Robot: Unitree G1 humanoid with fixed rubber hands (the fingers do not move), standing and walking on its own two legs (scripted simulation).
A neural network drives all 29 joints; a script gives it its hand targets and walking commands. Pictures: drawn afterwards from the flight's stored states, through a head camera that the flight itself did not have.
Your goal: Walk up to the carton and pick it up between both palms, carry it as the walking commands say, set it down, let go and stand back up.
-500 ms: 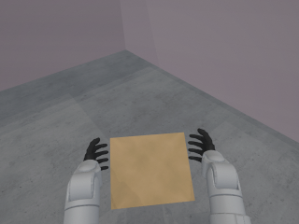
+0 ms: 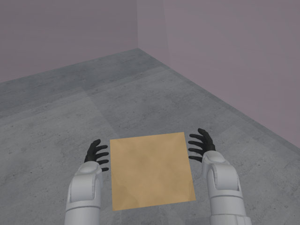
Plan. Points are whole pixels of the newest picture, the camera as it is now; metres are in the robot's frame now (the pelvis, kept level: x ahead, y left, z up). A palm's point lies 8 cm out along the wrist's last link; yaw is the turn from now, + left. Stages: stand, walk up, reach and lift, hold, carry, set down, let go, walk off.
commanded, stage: carry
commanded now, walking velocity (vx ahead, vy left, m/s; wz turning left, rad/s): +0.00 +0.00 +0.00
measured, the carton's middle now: (150, 169) +0.33 +0.00 -0.06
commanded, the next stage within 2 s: hold in 0.56 s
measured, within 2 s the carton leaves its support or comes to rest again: neither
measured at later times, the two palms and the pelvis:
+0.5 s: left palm (89, 166) +0.28 +0.17 +0.05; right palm (204, 155) +0.30 -0.14 +0.07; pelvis +0.00 +0.01 +0.00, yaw +0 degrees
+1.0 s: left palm (95, 168) +0.27 +0.15 +0.05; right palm (214, 161) +0.28 -0.16 +0.07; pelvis -0.01 -0.01 +0.00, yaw +2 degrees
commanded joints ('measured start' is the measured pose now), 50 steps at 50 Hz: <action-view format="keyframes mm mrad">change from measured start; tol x8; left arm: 1 -629 -811 -590 -63 -271 -71 -285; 26 -652 -814 -609 -161 -311 -44 -279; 28 -620 -820 -604 -128 -300 -40 -279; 29 -492 -940 -575 103 -215 -88 -266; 33 -624 -948 -662 -49 -251 -159 -264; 50 -792 -897 -550 110 -215 -162 -317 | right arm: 1 -364 895 526 119 217 -13 258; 28 -361 900 559 47 256 15 253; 29 -259 888 468 112 207 -13 295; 36 -417 898 532 -2 211 -55 310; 50 -493 894 474 151 190 -18 322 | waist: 1 -7 71 -211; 28 -8 79 -254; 29 -5 297 -174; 33 -40 201 -263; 41 -47 58 -113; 50 -75 101 -90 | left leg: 1 69 193 -167 -145 145 3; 5 87 200 -162 -82 320 -8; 26 82 174 -164 -108 207 -13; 30 71 73 -277 -122 519 -105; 33 76 73 -297 -114 604 -104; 42 -137 29 -271 -180 86 -37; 50 -160 43 -283 -208 57 -34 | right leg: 1 75 -140 101 -48 -47 -15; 6 106 -152 98 -36 71 -30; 28 78 -147 105 -42 41 -27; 29 302 33 150 -9 58 -26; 35 505 18 170 -29 108 9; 50 563 4 146 -83 -37 30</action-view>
